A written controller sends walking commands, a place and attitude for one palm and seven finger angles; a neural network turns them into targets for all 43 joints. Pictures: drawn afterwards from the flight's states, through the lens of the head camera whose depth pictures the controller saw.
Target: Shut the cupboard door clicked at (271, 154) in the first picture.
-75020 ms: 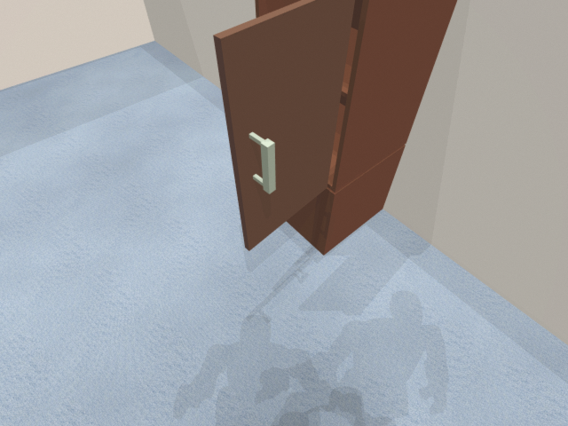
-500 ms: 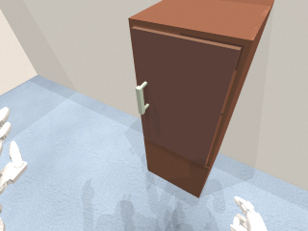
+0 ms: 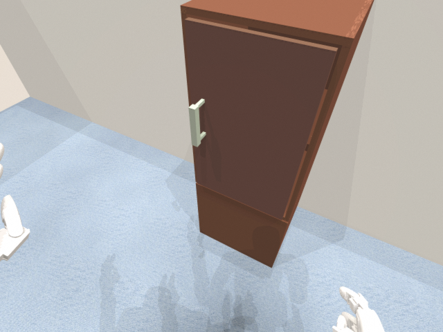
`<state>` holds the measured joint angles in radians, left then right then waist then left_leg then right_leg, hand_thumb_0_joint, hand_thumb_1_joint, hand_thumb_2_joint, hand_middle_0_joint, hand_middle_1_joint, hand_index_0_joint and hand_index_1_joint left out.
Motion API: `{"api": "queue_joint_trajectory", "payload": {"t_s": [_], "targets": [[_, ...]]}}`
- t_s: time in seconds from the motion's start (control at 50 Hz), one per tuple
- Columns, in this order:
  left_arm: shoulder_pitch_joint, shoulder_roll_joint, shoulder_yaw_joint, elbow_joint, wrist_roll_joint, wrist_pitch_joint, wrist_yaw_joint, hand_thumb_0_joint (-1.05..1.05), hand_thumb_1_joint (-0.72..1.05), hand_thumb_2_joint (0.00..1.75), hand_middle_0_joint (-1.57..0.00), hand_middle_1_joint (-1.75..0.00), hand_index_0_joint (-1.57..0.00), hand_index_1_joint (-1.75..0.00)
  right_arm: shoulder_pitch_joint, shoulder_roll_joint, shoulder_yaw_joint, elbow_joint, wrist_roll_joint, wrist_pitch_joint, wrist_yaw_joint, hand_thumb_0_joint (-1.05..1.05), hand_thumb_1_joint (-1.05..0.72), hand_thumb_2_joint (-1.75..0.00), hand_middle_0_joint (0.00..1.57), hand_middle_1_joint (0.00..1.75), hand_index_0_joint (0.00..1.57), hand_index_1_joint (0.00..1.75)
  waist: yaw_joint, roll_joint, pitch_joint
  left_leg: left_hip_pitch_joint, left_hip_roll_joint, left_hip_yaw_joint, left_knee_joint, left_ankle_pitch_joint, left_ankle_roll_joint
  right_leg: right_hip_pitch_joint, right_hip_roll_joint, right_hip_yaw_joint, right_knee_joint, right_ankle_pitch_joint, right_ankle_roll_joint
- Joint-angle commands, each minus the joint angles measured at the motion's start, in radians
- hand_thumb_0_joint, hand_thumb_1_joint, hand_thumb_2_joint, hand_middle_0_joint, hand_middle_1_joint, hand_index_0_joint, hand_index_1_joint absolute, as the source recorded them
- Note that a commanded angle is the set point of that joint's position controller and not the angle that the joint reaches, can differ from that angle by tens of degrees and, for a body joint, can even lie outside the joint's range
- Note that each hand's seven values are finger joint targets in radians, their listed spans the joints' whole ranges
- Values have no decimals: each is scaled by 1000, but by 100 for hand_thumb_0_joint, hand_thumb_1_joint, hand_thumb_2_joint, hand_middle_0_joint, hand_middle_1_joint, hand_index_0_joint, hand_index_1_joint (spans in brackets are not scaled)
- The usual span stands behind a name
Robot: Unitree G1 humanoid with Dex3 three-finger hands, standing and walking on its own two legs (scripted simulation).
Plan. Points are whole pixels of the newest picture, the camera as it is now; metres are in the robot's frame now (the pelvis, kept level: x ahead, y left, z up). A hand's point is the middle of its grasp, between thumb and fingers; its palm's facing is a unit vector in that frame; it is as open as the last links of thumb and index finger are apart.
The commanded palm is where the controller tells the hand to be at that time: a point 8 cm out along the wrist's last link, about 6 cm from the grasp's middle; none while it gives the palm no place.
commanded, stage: step back with the hand held close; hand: left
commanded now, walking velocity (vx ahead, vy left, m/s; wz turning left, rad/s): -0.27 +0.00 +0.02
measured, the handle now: (198, 122) +0.67 +0.10 +0.00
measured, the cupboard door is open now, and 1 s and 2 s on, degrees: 0 0 0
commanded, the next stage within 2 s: stop stepping back and stand still in 1.34 s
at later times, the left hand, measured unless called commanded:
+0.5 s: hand (11, 249) +0.18 +0.26 +0.18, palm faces +0.46 -0.76 -0.46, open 7.4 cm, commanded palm +0.11 +0.30 +0.20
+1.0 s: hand (6, 296) +0.12 +0.23 +0.19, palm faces +0.43 -0.77 -0.47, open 7.4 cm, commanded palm +0.05 +0.28 +0.20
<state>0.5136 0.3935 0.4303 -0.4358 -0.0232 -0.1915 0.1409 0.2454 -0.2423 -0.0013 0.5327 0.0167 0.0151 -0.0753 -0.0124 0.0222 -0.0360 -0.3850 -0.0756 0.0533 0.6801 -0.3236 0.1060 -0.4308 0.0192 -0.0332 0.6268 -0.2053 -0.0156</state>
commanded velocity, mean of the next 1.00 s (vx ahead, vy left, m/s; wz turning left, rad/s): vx -0.39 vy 0.00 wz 0.00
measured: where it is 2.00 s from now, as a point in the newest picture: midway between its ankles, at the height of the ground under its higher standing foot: outside the picture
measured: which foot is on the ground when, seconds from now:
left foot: down 0.00-0.96, up 0.98-1.00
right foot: down 0.00-1.00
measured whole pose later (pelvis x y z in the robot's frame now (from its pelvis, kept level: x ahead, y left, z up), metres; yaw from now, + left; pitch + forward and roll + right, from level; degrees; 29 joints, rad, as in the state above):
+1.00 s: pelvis -0.07 -0.03 +0.00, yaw +2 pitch +2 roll -1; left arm 0.53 0.45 0.44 -0.54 -0.02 -0.26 0.13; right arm 0.19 -0.20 -0.02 0.58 -0.01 -0.05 -0.04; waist -0.03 -0.03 -0.04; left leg -0.55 -0.03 0.02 0.77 -0.40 0.01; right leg -0.44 0.06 0.03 0.61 -0.22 -0.02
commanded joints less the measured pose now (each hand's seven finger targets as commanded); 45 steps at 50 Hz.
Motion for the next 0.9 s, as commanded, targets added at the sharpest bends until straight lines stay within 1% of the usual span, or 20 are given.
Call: {"api": "queue_joint_trajectory", "payload": {"t_s": [0.0, 0.08, 0.14, 0.16, 0.2, 0.34, 0.42, 0.46, 0.54, 0.62, 0.66, 0.68, 0.7, 0.72, 0.76, 0.78, 0.82, 0.84, 0.86, 0.88], "targets": [[-93, 218, 139, -255, 9, -86, 33, 0, 90, 90, -20, -30, -20, -30, -109, -139, -51, -157, -4, -72, -12, 0, -90, -90, 20, 30, 20, 30, -2, 18, -30, -358, 179, -255, -269, -334, 6, 308, -111, 226, -44, -95, -19], [-82, 213, 156, -269, 15, -105, 39, 0, 90, 90, -20, -30, -20, -30, -103, -142, -50, -147, -9, -96, -16, 0, -90, -90, 20, 30, 20, 30, 2, 95, -41, -463, 233, -300, -374, -398, 23, 430, -42, 147, 73, -6, 9], [-110, 195, 145, -249, 17, -107, 34, 0, 90, 90, -20, -30, -20, -30, -96, -145, -54, -134, -15, -106, -15, 0, -90, -90, 20, 30, 20, 30, 3, 105, -16, -514, 262, -306, -393, -368, 24, 465, -16, 119, 141, 90, 18], [-117, 211, 161, -234, 20, -108, 32, 0, 90, 90, -20, -30, -20, -30, -99, -151, -59, -130, -19, -109, -16, 0, -90, -90, 20, 30, 20, 30, 7, 85, -13, -536, 267, -310, -394, -373, 25, 481, -12, 123, 148, 92, 21], [-113, 184, 141, -207, 20, -111, 25, 0, 90, 90, -20, -30, -20, -30, -93, -148, -61, -127, -17, -109, -11, 0, -90, -90, 20, 30, 20, 30, 3, 57, 8, -551, 262, -304, -374, -362, 24, 468, -15, 140, 152, 113, 14], [-88, 206, 167, -242, 23, -125, 22, 0, 90, 90, -20, -30, -20, -30, -98, -142, -68, -130, -14, -104, 7, 0, -90, -90, 20, 30, 20, 30, 2, -11, -49, -556, 211, -263, -271, -396, 17, 447, -76, 240, 92, 65, -14], [-55, 226, 193, -277, 21, -140, 28, 0, 90, 90, -20, -30, -20, -30, -97, -132, -66, -132, -14, -105, 9, 0, -90, -90, 20, 30, 20, 30, -3, 8, -78, -512, 198, -255, -242, -377, 8, 405, -99, 267, 61, 41, -28], [-59, 234, 205, -299, 19, -144, 30, 0, 90, 90, -20, -30, -20, -30, -98, -138, -66, -130, -16, -108, 6, 0, -90, -90, 20, 30, 20, 30, -5, 49, -84, -512, 214, -278, -282, -364, 10, 413, -73, 232, 96, 65, -22], [-84, 200, 186, -290, 14, -143, 23, 0, 90, 90, -20, -30, -20, -30, -97, -138, -66, -116, -24, -119, -5, 0, -90, -90, 20, 30, 20, 30, -3, 117, -60, -583, 300, -327, -391, -380, 31, 475, 8, 129, 232, 106, 13], [-95, 181, 162, -256, 6, -140, 10, 0, 90, 90, -20, -30, -20, -30, -99, -131, -74, -99, -30, -132, -7, 0, -90, -90, 20, 30, 20, 30, 2, 84, -41, -459, 344, -352, -397, -186, 31, 395, 38, 109, 233, 22, 23], [-95, 176, 153, -258, 4, -146, 4, 0, 90, 90, -20, -30, -20, -30, -100, -130, -76, -84, -37, -139, -4, 0, -90, -90, 20, 30, 20, 30, 4, 99, -42, -377, 349, -347, -382, -70, 28, 357, 40, 110, 181, -4, 21], [-77, 162, 132, -263, -6, -149, 2, 0, 90, 90, -20, -30, -20, -30, -99, -116, -72, -80, -35, -145, 0, 0, -90, -90, 20, 30, 20, 30, 4, 72, -65, -275, 337, -335, -340, 97, 15, 310, 28, 109, 118, 28, 17], [-83, 164, 123, -274, -7, -151, -1, 0, 90, 90, -20, -30, -20, -30, -110, -121, -69, -72, -40, -147, 3, 0, -90, -90, 20, 30, 20, 30, 4, 78, -83, -245, 342, -321, -337, 137, 11, 309, 29, 113, 109, -6, 19], [-73, 162, 116, -280, -16, -152, 1, 0, 90, 90, -20, -30, -20, -30, -107, -115, -69, -67, -33, -151, 6, 0, -90, -90, 20, 30, 20, 30, 6, 91, -119, -161, 327, -300, -300, 265, -2, 282, 16, 117, 58, 66, 13], [-66, 189, 128, -307, -15, -153, 3, 0, 90, 90, -20, -30, -20, -30, -123, -117, -70, -57, -34, -155, 10, 0, -90, -90, 20, 30, 20, 30, 10, 120, -181, -102, 314, -267, -277, 342, -18, 297, 7, 125, 37, 111, 13], [-56, 174, 116, -314, -17, -148, 1, 0, 90, 90, -20, -30, -20, -30, -127, -109, -67, -64, -29, -153, 11, 0, -90, -90, 20, 30, 20, 30, 10, 129, -207, -113, 307, -250, -280, 297, -21, 319, 7, 127, 55, 95, 12], [-21, 206, 158, -316, -18, -142, 3, 0, 90, 90, -20, -30, -20, -30, -141, -111, -67, -83, -26, -142, 9, 0, -90, -90, 20, 30, 20, 30, 12, 133, -198, -242, 309, -249, -295, 66, -3, 390, 0, 152, 70, 95, 8], [-12, 210, 170, -315, -17, -137, 3, 0, 90, 90, -20, -30, -20, -30, -140, -108, -66, -92, -22, -135, 8, 0, -90, -90, 20, 30, 20, 30, 9, 106, -184, -316, 289, -236, -288, -79, -5, 415, -16, 182, 64, 106, -2], [5, 232, 198, -304, -12, -134, 5, 0, 90, 90, -20, -30, -20, -30, -134, -109, -68, -97, -24, -126, 7, 0, -90, -90, 20, 30, 20, 30, 5, 66, -161, -375, 257, -225, -266, -230, -15, 412, -50, 238, 18, 79, -18], [-4, 222, 183, -294, -7, -130, 6, 0, 90, 90, -20, -30, -20, -30, -129, -100, -65, -110, -20, -119, 7, 0, -90, -90, 20, 30, 20, 30, -3, 2, -116, -388, 202, -191, -195, -313, -36, 331, -107, 330, -69, -14, -44]]}}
